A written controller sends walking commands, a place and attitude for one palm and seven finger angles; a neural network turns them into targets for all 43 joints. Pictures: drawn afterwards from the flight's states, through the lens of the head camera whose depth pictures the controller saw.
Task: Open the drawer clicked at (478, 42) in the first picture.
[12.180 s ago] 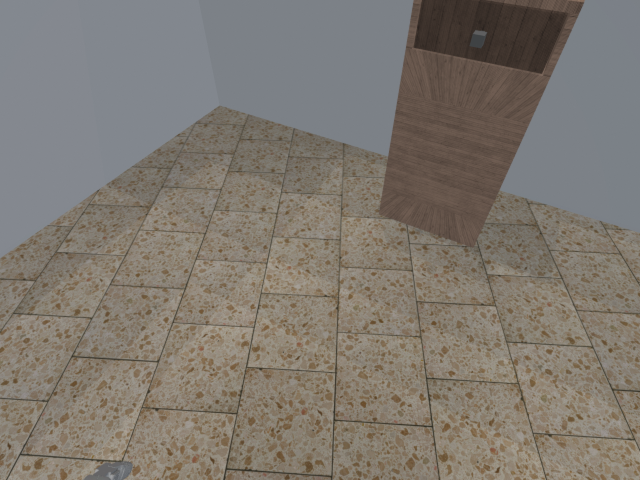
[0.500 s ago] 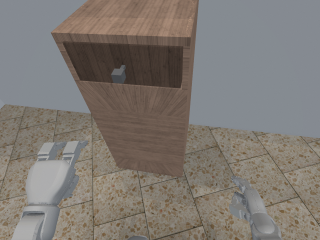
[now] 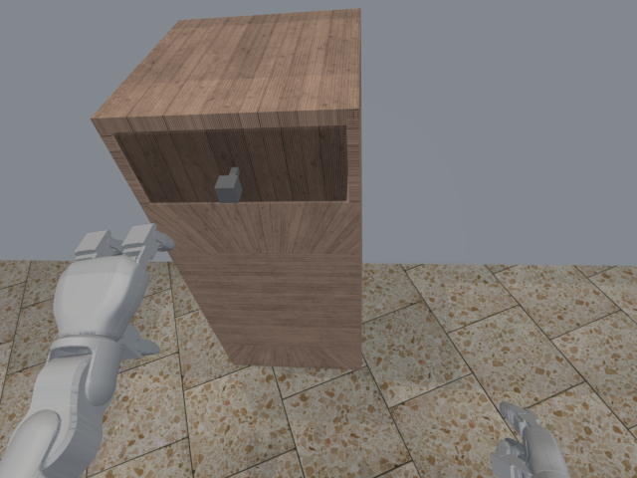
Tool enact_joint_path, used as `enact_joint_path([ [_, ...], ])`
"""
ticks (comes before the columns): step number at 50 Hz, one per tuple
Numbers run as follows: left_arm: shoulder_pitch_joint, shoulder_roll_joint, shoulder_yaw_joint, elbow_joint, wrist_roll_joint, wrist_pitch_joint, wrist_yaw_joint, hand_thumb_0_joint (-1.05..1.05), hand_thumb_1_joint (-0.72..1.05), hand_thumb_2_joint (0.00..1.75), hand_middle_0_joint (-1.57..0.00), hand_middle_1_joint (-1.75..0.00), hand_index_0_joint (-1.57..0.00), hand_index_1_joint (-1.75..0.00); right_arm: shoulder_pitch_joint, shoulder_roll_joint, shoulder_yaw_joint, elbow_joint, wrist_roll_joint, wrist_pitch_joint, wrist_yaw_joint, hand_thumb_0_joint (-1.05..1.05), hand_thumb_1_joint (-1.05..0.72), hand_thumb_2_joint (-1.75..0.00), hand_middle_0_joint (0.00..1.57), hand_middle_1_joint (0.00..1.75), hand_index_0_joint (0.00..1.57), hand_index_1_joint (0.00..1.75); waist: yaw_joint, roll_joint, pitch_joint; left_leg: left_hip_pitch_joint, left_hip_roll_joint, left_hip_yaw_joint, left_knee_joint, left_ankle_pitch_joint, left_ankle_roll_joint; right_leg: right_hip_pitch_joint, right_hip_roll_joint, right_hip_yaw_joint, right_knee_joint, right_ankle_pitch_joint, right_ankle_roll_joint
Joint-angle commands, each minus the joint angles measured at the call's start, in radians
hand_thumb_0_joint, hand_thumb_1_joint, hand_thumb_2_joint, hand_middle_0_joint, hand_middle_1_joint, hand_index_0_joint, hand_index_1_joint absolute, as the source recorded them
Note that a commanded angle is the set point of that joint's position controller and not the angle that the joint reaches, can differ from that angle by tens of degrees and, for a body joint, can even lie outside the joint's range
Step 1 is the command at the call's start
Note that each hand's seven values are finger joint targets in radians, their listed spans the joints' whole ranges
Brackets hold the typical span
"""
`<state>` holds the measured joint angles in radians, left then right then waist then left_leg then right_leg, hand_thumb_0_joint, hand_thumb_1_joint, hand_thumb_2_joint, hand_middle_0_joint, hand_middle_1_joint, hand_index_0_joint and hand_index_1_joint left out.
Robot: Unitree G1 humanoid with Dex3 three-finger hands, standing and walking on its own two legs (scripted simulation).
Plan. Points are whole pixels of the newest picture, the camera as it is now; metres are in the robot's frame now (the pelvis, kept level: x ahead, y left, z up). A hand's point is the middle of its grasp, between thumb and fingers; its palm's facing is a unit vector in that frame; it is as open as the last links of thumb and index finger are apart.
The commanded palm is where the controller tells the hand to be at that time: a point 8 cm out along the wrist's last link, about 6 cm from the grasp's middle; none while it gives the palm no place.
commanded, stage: raise the hand with hooked fingers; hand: left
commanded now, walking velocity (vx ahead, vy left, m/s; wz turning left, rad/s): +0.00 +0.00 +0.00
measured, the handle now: (231, 182) +0.54 +0.23 +0.07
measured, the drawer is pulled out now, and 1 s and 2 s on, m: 0.00 0.00 0.00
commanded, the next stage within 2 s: move the hooked fingers above the handle in 0.76 s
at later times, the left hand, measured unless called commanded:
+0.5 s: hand (109, 241) +0.30 +0.27 +0.18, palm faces +0.08 -0.04 -1.00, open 13.8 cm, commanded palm +0.26 +0.27 +0.24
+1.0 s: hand (140, 256) +0.30 +0.24 +0.16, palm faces +0.04 -0.04 -1.00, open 13.8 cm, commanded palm +0.28 +0.25 +0.23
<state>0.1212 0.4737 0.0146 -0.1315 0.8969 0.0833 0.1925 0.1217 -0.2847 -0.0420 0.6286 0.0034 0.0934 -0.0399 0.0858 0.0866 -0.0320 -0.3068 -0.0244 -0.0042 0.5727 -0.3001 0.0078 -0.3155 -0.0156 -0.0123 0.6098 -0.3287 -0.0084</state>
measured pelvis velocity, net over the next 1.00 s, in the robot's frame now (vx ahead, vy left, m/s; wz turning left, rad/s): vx -0.02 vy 0.00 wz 0.02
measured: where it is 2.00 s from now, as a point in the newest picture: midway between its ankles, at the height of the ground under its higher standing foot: outside the picture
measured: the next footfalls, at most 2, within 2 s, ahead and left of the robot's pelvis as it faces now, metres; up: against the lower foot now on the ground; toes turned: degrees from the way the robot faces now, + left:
none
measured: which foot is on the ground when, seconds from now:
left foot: down 0.00-1.00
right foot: down 0.00-1.00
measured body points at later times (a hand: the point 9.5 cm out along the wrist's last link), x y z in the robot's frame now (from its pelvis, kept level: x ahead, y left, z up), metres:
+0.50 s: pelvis -0.02 +0.02 +0.01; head -0.01 -0.02 +0.46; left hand +0.29 +0.27 +0.24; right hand +0.19 -0.17 -0.09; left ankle +0.00 +0.12 -0.73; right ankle -0.01 -0.11 -0.73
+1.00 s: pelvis -0.02 +0.00 +0.01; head -0.01 -0.05 +0.46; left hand +0.29 +0.24 +0.22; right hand +0.20 -0.22 -0.09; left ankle +0.00 +0.12 -0.73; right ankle -0.01 -0.11 -0.73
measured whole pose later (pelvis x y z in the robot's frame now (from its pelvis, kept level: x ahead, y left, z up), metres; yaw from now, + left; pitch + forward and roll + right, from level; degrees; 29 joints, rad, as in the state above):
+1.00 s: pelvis -0.02 +0.00 +0.01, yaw +1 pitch -1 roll +1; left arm -0.24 0.56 -0.05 0.03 0.85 0.08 -0.14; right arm 0.10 -0.28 0.03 0.63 0.03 0.09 -0.02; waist 0.09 0.11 0.01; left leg -0.20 -0.02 -0.03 0.41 -0.19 0.00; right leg -0.20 -0.01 -0.03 0.45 -0.23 -0.01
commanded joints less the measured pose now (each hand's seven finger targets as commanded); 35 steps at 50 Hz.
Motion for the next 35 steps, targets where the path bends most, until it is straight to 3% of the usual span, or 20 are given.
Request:
enact_joint_path([
  [1,-0.324,0.216,0.067,-0.207,-0.007,0.048,-0.061,0.00,-0.45,0.32,-0.30,-1.17,-0.30,-1.17,-0.196,-0.064,0.005,-0.188,0.014,-0.043,-0.006,0.00,-0.90,-0.90,0.20,0.30,0.20,0.30,-0.008,-0.048,-0.201,0.128,-0.008,0.002,-0.121,0.274,0.021,0.141,0.013,-0.002,-0.128,0.249,-0.015],
  [5,-0.429,0.265,0.076,-0.207,0.017,0.051,-0.135,0.00,-0.50,0.30,-0.30,-1.20,-0.30,-1.20,-0.190,-0.057,0.024,-0.180,0.006,-0.029,-0.001,0.00,-0.90,-0.90,0.20,0.30,0.20,0.30,0.003,-0.023,-0.190,0.171,0.004,-0.018,-0.165,0.345,0.013,0.171,0.022,-0.018,-0.145,0.252,-0.026],
  [9,-0.516,0.297,0.105,-0.113,0.003,0.062,-0.192,0.00,-0.50,0.30,-0.30,-1.20,-0.30,-1.20,-0.185,-0.057,0.038,-0.166,0.013,-0.016,0.009,0.00,-0.90,-0.90,0.20,0.30,0.20,0.30,0.006,-0.027,-0.131,0.165,0.015,-0.022,-0.206,0.332,0.002,0.181,0.029,-0.026,-0.179,0.220,-0.029],
  [11,-0.568,0.315,0.121,-0.092,-0.005,0.071,-0.219,0.00,-0.50,0.30,-0.30,-1.20,-0.30,-1.20,-0.192,-0.061,0.042,-0.171,0.018,-0.014,0.015,0.00,-0.90,-0.90,0.20,0.30,0.20,0.30,0.011,-0.023,-0.143,0.170,0.018,-0.024,-0.216,0.334,-0.002,0.195,0.033,-0.025,-0.188,0.212,-0.031],
  [18,-0.757,0.299,0.044,-0.094,-0.024,0.057,-0.311,0.00,-0.50,0.30,-0.30,-1.20,-0.30,-1.20,-0.174,-0.069,0.042,-0.175,0.019,-0.026,0.023,0.00,-0.90,-0.90,0.20,0.30,0.20,0.30,-0.007,-0.001,-0.192,0.215,0.015,-0.036,-0.234,0.292,0.001,0.193,0.028,-0.026,-0.210,0.177,-0.032],
  [22,-0.638,0.270,0.038,-0.069,-0.030,0.037,-0.356,0.00,-0.50,0.30,-0.30,-1.20,-0.30,-1.20,-0.153,-0.074,0.040,-0.182,0.019,-0.032,0.035,0.00,-0.90,-0.90,0.20,0.30,0.20,0.30,0.003,-0.049,-0.189,0.201,0.015,-0.031,-0.233,0.306,0.005,0.203,0.028,-0.031,-0.213,0.185,-0.031],
  [27,-0.645,0.356,0.142,-0.157,-0.048,-0.028,-0.336,0.00,-0.50,0.30,-0.30,-1.20,-0.30,-1.20,-0.147,-0.080,0.035,-0.186,0.011,-0.045,0.040,0.00,-0.90,-0.90,0.20,0.30,0.20,0.30,0.021,-0.057,-0.214,0.195,0.008,-0.026,-0.231,0.329,0.013,0.234,0.029,-0.030,-0.217,0.209,-0.030],
  [31,-0.662,0.394,0.208,-0.193,-0.068,-0.072,-0.272,0.00,-0.50,0.30,-0.30,-1.20,-0.30,-1.20,-0.146,-0.077,0.027,-0.173,0.012,-0.066,0.040,0.00,-0.90,-0.90,0.20,0.30,0.20,0.30,0.029,-0.001,-0.227,0.196,0.000,-0.021,-0.219,0.327,0.012,0.230,0.033,-0.019,-0.225,0.218,-0.028],
  [33,-0.644,0.355,0.186,-0.139,-0.082,-0.071,-0.249,0.00,-0.50,0.30,-0.30,-1.20,-0.30,-1.20,-0.134,-0.074,0.024,-0.157,0.016,-0.067,0.038,0.00,-0.90,-0.90,0.20,0.30,0.20,0.30,0.022,-0.013,-0.182,0.174,-0.002,-0.013,-0.230,0.292,0.009,0.215,0.026,-0.023,-0.237,0.191,-0.027],
  [35,-0.634,0.341,0.175,-0.121,-0.077,-0.057,-0.232,0.00,-0.50,0.30,-0.30,-1.20,-0.30,-1.20,-0.136,-0.080,0.019,-0.148,0.019,-0.066,0.039,0.00,-0.90,-0.90,0.20,0.30,0.20,0.30,0.019,-0.015,-0.186,0.169,-0.006,-0.004,-0.224,0.303,0.007,0.215,0.024,-0.019,-0.235,0.212,-0.025],
])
